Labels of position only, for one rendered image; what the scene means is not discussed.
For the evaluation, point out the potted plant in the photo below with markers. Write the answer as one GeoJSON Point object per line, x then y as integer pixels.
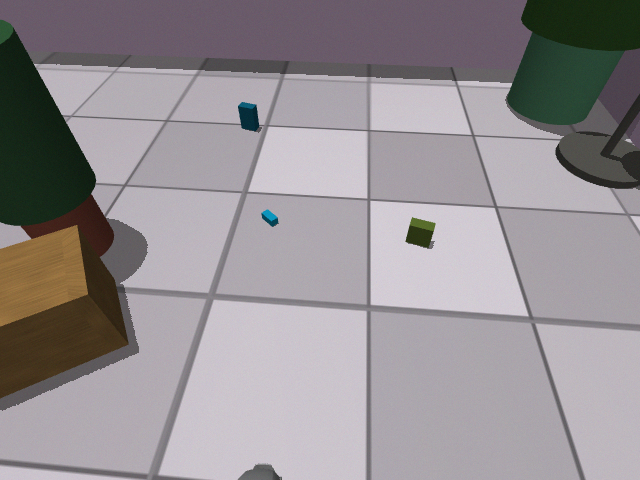
{"type": "Point", "coordinates": [574, 47]}
{"type": "Point", "coordinates": [45, 180]}

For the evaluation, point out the coat stand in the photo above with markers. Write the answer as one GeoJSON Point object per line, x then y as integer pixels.
{"type": "Point", "coordinates": [603, 159]}

